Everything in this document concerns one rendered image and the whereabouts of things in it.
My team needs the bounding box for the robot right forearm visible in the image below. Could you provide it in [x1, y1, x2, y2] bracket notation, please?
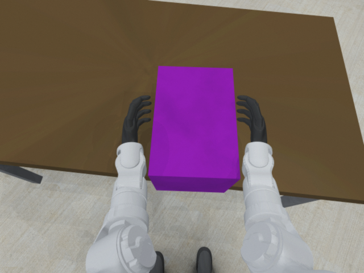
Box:
[242, 142, 303, 241]

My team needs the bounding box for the right robot hand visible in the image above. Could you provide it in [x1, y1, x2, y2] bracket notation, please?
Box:
[236, 96, 267, 143]

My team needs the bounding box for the left robot hand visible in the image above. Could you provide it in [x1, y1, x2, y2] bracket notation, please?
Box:
[122, 96, 152, 144]

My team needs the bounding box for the robot left foot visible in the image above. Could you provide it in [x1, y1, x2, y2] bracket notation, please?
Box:
[149, 251, 164, 273]

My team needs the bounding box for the robot left upper arm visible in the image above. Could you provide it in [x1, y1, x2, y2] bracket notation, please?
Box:
[86, 225, 156, 273]

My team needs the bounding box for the robot foot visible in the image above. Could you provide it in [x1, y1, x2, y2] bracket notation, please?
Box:
[196, 247, 212, 273]
[149, 251, 164, 273]

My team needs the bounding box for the robot right upper arm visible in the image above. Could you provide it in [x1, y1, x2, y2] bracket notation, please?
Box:
[241, 221, 336, 273]

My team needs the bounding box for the robot right foot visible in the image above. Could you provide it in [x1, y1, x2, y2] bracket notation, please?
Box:
[196, 247, 212, 273]

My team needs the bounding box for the robot left forearm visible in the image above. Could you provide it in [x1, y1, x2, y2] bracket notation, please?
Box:
[94, 142, 149, 243]

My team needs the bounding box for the table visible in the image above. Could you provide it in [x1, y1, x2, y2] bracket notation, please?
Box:
[0, 0, 364, 208]

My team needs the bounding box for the carton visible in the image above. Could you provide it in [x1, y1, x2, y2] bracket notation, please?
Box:
[148, 66, 241, 193]

